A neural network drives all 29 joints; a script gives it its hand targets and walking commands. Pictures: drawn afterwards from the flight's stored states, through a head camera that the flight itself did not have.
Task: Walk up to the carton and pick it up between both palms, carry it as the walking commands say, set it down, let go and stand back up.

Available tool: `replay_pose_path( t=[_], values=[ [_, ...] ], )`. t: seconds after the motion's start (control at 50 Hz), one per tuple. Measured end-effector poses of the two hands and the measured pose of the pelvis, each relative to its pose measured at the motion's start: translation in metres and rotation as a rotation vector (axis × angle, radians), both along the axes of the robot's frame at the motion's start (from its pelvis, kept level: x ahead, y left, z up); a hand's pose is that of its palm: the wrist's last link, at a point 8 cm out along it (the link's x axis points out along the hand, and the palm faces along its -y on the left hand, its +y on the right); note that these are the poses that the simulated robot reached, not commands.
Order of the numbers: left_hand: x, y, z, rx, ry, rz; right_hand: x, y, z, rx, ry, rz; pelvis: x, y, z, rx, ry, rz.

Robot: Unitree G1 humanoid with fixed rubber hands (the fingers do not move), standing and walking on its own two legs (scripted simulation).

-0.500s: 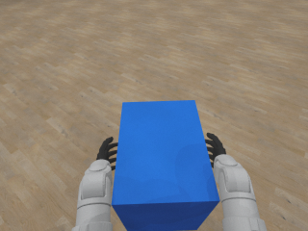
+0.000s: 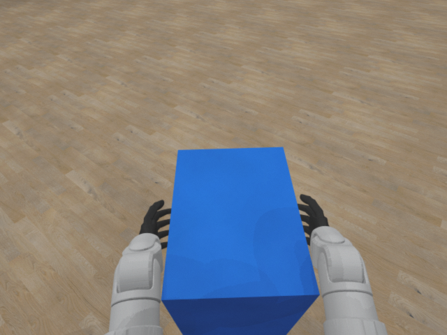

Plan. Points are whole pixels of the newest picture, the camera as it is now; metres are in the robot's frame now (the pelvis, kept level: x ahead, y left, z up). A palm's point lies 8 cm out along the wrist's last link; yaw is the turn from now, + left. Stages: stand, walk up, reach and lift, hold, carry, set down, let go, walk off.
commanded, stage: hold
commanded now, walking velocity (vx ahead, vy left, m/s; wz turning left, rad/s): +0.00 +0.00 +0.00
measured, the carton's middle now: (233, 245) +0.30 +0.00 -0.03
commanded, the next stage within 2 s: carry in 0.06 s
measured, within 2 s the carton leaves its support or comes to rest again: neither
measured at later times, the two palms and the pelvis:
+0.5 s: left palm (150, 254) +0.23 +0.14 +0.07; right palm (327, 221) +0.27 -0.16 +0.08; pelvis +0.00 -0.05 -0.02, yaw +10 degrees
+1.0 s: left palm (197, 292) +0.16 +0.06 +0.08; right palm (356, 219) +0.28 -0.22 +0.07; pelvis +0.01 -0.17 -0.01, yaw +25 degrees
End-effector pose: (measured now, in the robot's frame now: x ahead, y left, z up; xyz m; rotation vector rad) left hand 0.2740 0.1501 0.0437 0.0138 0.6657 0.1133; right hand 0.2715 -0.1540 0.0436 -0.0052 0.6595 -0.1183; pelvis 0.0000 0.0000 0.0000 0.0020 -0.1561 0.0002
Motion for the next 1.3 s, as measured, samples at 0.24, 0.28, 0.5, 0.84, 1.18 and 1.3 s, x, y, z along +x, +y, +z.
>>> replay_pose_path(
  t=[0.24, 0.28, 0.5, 0.84, 1.18, 1.3],
  values=[
    [0.004, -0.011, 0.007, -0.046, -0.055, 0.051, 0.010, -0.010, 0.009, 0.012, -0.054, 0.001, -0.002, -0.019, -0.014, -0.017, 0.178, 0.006],
    [0.003, -0.019, 0.013, -0.049, -0.073, 0.066, 0.010, -0.018, 0.013, 0.035, -0.072, -0.008, -0.002, -0.027, -0.016, -0.035, 0.197, 0.019],
    [-0.043, -0.013, 0.031, -0.067, -0.083, 0.210, 0.001, -0.008, 0.038, 0.060, -0.075, 0.070, 0.001, -0.047, -0.017, -0.023, 0.251, 0.165],
    [-0.096, -0.049, 0.037, -0.071, -0.041, 0.410, 0.000, -0.031, 0.038, 0.066, -0.016, 0.249, 0.003, -0.119, -0.010, -0.091, 0.252, 0.336],
    [-0.142, -0.091, 0.036, -0.051, -0.061, 0.669, 0.027, -0.039, 0.037, 0.085, -0.017, 0.509, 0.021, -0.194, -0.015, -0.070, 0.246, 0.567],
    [-0.164, -0.099, 0.013, -0.091, -0.007, 0.756, 0.024, -0.032, 0.018, 0.040, 0.039, 0.593, 0.024, -0.210, -0.022, -0.075, 0.232, 0.635]
  ],
)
